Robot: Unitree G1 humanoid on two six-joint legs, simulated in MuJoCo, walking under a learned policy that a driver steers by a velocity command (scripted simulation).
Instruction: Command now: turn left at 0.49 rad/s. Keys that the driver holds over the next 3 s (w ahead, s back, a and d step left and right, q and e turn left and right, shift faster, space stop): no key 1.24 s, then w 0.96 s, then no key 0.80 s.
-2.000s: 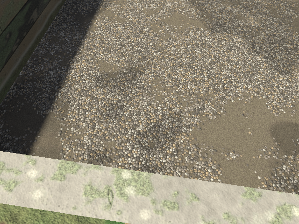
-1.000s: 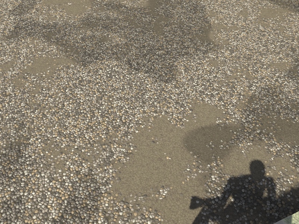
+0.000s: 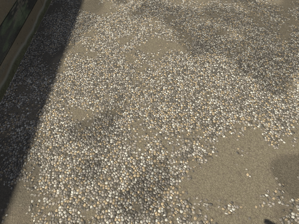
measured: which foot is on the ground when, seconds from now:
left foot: up 0.00-0.18, down 0.20-1.00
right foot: down 0.00-1.00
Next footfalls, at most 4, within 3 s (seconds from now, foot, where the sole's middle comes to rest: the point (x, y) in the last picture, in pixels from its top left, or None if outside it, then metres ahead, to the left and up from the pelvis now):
0.20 left None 0.04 0.15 -0.77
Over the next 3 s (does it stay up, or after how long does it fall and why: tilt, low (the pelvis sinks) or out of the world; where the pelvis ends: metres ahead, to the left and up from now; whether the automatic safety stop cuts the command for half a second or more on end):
stays up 0.01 0.01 0.02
